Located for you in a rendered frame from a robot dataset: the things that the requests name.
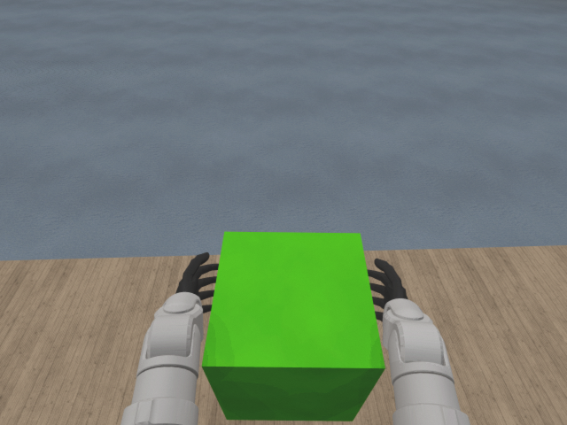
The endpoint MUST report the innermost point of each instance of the carton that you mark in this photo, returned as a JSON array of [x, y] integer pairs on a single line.
[[293, 333]]

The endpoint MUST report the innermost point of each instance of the right robot hand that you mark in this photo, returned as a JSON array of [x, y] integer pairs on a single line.
[[392, 288]]

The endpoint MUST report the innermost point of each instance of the left robot hand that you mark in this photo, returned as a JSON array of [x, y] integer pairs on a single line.
[[191, 282]]

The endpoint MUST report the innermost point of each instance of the right robot forearm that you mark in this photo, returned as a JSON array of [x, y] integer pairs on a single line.
[[421, 374]]

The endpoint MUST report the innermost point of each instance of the left robot forearm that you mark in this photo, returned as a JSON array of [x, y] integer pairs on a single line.
[[167, 373]]

